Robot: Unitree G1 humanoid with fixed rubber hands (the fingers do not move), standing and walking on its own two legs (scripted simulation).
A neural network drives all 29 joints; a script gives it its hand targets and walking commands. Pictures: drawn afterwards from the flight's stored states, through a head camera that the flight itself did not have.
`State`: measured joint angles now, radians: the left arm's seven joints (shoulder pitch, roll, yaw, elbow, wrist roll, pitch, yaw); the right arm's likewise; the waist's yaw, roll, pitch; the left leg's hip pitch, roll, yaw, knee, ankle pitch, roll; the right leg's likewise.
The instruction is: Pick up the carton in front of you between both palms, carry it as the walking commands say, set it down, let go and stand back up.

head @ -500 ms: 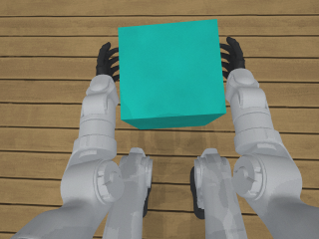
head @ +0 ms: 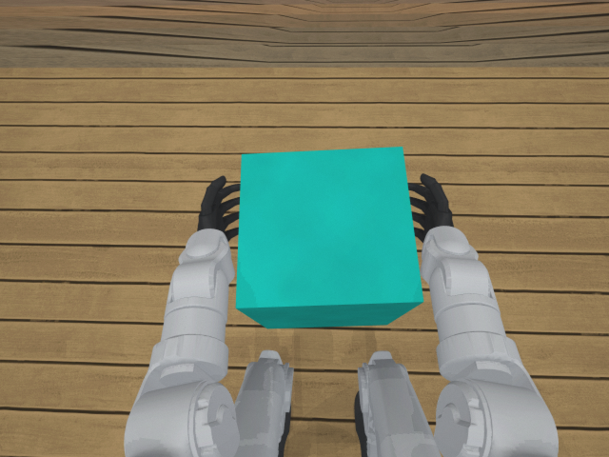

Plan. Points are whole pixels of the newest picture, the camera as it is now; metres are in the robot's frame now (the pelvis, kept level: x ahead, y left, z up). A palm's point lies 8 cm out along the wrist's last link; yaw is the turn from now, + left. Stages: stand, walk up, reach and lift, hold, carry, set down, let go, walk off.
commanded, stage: reach and lift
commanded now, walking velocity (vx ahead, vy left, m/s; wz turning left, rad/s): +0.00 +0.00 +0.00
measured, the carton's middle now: (324, 251) +0.41 +0.00 -0.11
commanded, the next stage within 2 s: hold in 1.78 s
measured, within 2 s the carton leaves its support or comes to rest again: neither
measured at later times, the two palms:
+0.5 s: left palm (169, 207) +0.37 +0.15 +0.12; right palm (496, 208) +0.37 -0.15 +0.12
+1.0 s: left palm (120, 185) +0.35 +0.15 +0.20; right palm (561, 191) +0.34 -0.15 +0.20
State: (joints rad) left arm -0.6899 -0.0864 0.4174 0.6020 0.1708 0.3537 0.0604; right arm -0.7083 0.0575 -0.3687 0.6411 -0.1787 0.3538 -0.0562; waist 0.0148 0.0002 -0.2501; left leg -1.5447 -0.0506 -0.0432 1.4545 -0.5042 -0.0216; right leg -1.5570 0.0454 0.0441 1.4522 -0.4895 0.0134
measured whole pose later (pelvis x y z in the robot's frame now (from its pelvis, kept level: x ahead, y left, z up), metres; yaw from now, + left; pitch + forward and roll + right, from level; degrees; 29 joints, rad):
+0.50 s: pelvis +0.05 +0.00 +0.14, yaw +0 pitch +14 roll +0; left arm -0.37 -0.14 0.34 0.52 0.21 0.38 0.03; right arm -0.37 0.13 -0.31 0.53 -0.20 0.38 -0.04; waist 0.01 0.00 -0.16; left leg -0.73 -0.03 -0.06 0.85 -0.37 -0.01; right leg -0.74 0.03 0.05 0.85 -0.36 0.00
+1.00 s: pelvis +0.04 +0.00 +0.18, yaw +0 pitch -5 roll +0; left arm -0.36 -0.17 0.35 0.42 0.31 0.60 -0.02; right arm -0.35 0.17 -0.33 0.42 -0.30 0.61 0.01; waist 0.00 0.00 0.01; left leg -0.19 -0.02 -0.06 0.50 -0.24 0.00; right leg -0.20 0.02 0.06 0.50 -0.22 0.00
